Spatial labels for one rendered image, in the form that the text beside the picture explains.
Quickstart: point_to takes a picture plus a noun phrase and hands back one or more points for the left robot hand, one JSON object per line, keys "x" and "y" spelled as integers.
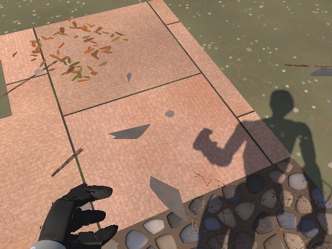
{"x": 65, "y": 217}

